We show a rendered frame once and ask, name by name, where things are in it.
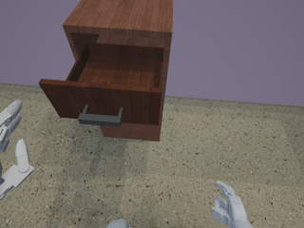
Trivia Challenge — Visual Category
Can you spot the drawer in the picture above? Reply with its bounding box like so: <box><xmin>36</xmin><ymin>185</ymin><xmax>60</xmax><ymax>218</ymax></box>
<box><xmin>38</xmin><ymin>42</ymin><xmax>164</xmax><ymax>125</ymax></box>

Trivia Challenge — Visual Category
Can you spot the handle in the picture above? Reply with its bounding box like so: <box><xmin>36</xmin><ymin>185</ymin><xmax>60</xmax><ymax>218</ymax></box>
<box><xmin>78</xmin><ymin>104</ymin><xmax>124</xmax><ymax>127</ymax></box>

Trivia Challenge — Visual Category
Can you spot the robot right hand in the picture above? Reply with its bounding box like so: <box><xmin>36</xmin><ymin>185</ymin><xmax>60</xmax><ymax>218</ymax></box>
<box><xmin>212</xmin><ymin>180</ymin><xmax>249</xmax><ymax>228</ymax></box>

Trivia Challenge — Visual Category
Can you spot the cabinet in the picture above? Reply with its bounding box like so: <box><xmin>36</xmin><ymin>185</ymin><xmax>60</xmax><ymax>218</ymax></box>
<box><xmin>62</xmin><ymin>0</ymin><xmax>174</xmax><ymax>142</ymax></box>

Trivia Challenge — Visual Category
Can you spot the robot left hand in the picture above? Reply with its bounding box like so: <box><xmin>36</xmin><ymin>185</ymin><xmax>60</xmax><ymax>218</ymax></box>
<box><xmin>0</xmin><ymin>100</ymin><xmax>34</xmax><ymax>200</ymax></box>

